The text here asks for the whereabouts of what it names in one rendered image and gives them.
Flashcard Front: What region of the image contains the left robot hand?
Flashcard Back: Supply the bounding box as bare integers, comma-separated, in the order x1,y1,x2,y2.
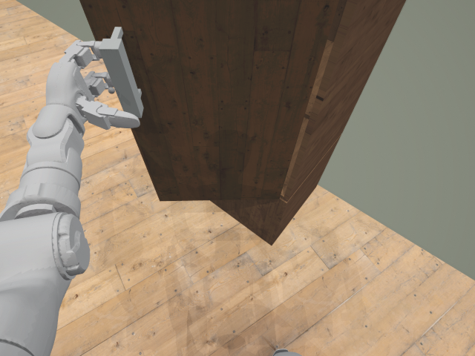
46,40,140,130

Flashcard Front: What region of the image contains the cupboard door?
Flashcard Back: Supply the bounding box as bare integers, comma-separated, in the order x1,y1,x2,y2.
79,0,339,201

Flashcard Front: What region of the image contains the left robot upper arm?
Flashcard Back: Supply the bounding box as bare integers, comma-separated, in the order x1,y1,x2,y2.
0,212,90,356

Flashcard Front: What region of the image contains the handle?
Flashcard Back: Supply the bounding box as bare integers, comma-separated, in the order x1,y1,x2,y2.
99,27,144,118

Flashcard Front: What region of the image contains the robot left forearm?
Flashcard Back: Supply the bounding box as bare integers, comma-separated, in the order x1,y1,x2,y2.
0,105,85,222

